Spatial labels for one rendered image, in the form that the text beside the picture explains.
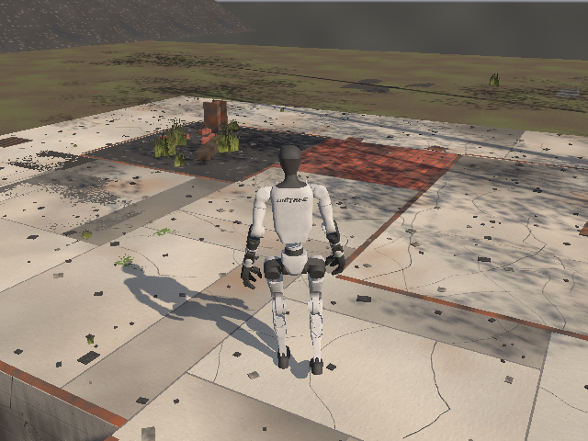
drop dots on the right robot hand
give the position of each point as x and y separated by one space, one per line
336 261

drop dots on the robot left forearm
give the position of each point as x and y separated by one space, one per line
251 249

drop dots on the robot right forearm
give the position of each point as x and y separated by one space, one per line
335 242

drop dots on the robot right upper arm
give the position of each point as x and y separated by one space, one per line
320 192

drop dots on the right robot foot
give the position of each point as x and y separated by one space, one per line
316 367

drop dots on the robot left upper arm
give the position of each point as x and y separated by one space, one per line
263 194

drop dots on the robot foot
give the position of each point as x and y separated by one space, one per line
283 360
316 367

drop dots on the left robot foot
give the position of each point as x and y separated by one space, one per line
283 360

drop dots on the left robot hand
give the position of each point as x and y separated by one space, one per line
246 275

